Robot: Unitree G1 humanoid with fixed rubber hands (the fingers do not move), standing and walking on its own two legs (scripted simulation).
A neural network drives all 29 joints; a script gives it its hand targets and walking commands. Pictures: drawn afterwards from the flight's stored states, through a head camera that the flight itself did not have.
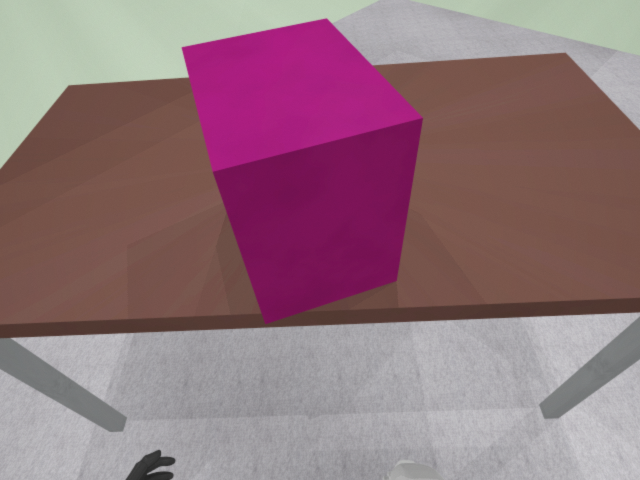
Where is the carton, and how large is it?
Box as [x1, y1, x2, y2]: [182, 18, 422, 323]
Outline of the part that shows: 326,18 182,47 212,170 265,323 396,280 422,117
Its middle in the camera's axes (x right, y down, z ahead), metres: -0.03 -0.10 +0.56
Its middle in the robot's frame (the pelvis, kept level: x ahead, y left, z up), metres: +0.51 +0.03 +0.11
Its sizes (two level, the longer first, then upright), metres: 0.286 0.211 0.285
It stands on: a table, 0.71 m high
